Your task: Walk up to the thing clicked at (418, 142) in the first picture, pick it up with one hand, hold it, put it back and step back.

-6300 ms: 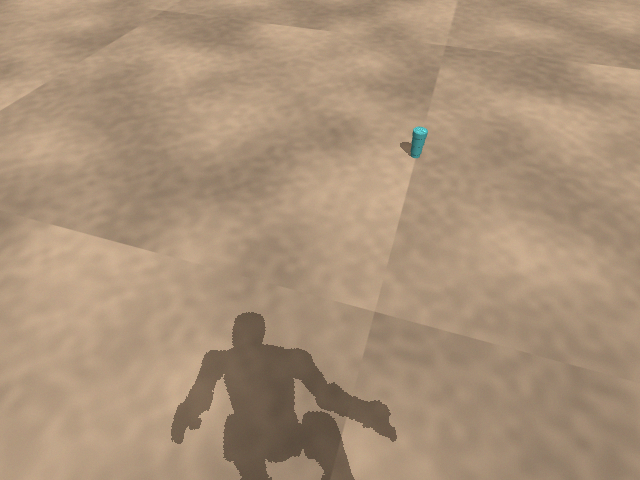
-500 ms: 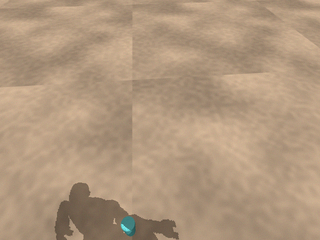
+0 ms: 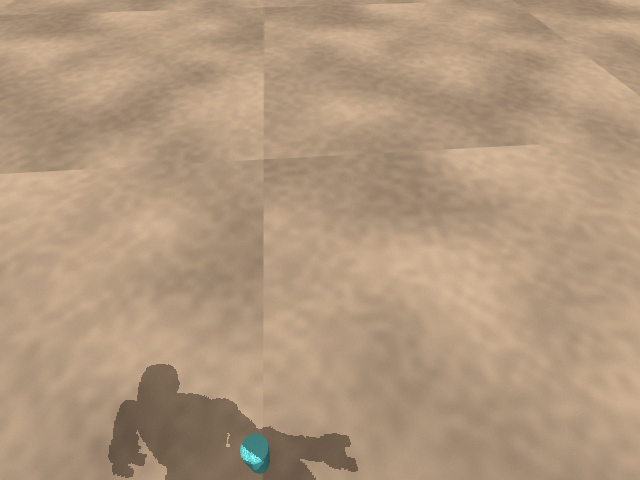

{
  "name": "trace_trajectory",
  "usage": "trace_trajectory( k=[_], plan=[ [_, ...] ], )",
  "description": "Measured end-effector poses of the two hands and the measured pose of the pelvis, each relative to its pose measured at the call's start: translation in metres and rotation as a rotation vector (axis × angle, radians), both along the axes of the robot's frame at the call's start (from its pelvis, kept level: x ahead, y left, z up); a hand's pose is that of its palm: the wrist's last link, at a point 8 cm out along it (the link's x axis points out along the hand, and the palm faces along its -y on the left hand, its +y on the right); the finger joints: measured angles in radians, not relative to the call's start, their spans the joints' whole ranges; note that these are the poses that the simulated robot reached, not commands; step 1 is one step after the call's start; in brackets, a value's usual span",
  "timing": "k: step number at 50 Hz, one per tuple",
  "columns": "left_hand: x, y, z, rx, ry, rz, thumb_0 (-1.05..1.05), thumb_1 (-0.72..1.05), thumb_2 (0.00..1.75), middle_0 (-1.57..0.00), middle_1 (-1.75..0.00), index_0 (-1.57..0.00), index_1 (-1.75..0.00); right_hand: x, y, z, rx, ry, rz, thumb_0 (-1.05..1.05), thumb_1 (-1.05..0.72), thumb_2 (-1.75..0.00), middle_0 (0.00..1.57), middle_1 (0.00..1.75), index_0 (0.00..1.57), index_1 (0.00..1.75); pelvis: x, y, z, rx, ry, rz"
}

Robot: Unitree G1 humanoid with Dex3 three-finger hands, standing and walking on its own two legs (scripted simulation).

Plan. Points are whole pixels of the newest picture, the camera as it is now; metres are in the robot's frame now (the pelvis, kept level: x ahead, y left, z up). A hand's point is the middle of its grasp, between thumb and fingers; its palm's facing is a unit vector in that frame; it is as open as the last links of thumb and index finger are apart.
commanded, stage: stand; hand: left
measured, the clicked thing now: (257, 456) +0.35 +0.18 -0.71
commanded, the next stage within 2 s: go down in 1.80 s
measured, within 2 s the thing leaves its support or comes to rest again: neither
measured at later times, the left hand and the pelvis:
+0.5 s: hand out of the picture +0.07 +0.25 -0.16, palm faces -0.02 -0.94 -0.34, open 7.4 cm; pelvis +0.00 +0.00 +0.00, yaw +0 degrees
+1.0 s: hand out of the picture +0.07 +0.25 -0.16, palm faces -0.03 -0.94 -0.34, open 7.4 cm; pelvis +0.00 +0.00 +0.00, yaw +0 degrees
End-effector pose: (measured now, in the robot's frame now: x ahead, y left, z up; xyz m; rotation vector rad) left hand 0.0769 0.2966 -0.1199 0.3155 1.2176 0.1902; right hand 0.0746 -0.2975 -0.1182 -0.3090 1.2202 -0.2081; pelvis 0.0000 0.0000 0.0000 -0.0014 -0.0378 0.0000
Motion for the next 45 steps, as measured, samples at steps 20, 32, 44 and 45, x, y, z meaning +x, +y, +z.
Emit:
trace_trajectory(
  k=[20,32,44,45],
  plan=[
    [-0.008,-0.002,0.000,0.003,0.012,0.006,0.01,0.91,0.90,-0.20,-0.30,-0.20,-0.30,-0.002,-0.002,-0.001,0.002,0.008,0.005,0.01,-0.91,-0.90,0.20,0.30,0.20,0.30,0.001,-0.003,0.000,-0.001,-0.005,0.002],
    [-0.011,-0.003,-0.001,0.003,0.015,0.005,0.01,0.91,0.90,-0.20,-0.30,-0.20,-0.30,-0.007,-0.004,-0.001,0.000,0.019,0.003,0.01,-0.91,-0.90,0.20,0.30,0.20,0.30,0.001,-0.004,0.000,-0.001,-0.003,0.005],
    [-0.009,-0.003,-0.001,0.001,0.013,0.004,0.01,0.91,0.90,-0.20,-0.30,-0.20,-0.30,-0.007,-0.003,-0.001,-0.001,0.019,0.004,0.01,-0.91,-0.90,0.20,0.30,0.20,0.30,0.002,-0.004,0.000,0.000,-0.005,0.003],
    [-0.009,-0.003,0.000,0.002,0.013,0.004,0.01,0.91,0.90,-0.20,-0.30,-0.20,-0.30,-0.007,-0.003,-0.001,0.000,0.019,0.003,0.01,-0.91,-0.90,0.20,0.30,0.20,0.30,0.002,-0.004,0.000,0.000,-0.005,0.003]
  ],
)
